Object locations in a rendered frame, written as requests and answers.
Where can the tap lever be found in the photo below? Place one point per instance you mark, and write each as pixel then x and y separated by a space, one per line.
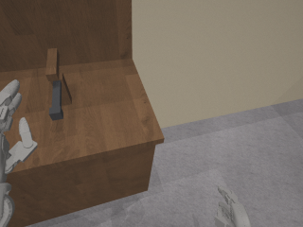
pixel 55 111

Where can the left robot forearm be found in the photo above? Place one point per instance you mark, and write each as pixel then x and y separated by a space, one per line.
pixel 7 205

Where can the left robot hand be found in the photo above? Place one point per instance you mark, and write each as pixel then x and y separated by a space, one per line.
pixel 10 100

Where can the right robot hand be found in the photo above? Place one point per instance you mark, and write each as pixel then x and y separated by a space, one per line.
pixel 235 215

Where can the counter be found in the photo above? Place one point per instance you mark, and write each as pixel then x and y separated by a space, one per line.
pixel 103 148

